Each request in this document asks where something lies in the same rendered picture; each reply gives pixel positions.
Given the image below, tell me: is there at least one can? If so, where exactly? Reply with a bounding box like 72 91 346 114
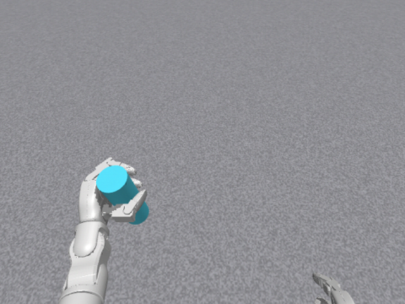
96 165 149 225

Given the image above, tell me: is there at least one right robot hand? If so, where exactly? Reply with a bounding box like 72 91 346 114
313 272 355 304

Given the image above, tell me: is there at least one left robot arm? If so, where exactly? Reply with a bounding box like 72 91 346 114
58 220 111 304

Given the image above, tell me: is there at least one left robot hand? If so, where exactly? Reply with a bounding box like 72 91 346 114
78 157 147 225

